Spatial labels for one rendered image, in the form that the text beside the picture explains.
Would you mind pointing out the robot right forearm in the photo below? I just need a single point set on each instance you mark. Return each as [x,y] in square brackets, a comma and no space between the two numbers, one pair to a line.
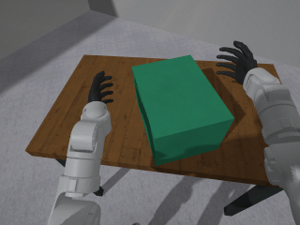
[274,105]

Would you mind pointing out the table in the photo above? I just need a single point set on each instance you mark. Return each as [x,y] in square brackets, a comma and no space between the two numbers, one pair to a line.
[239,158]

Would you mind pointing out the robot left hand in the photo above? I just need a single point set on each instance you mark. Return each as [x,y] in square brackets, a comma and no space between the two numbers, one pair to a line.
[95,93]

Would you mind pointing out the carton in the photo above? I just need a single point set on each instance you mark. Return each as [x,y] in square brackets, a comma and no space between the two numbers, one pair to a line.
[182,113]

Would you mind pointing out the robot right hand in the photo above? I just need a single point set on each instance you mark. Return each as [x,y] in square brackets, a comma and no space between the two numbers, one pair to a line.
[244,61]

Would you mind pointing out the robot left forearm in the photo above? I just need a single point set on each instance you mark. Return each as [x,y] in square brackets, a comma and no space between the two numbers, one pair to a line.
[84,154]

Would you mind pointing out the left robot upper arm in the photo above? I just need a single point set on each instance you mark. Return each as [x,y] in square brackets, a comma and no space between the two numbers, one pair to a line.
[76,212]

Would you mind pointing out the right robot upper arm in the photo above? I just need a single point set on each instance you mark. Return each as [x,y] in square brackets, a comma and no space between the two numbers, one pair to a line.
[282,167]

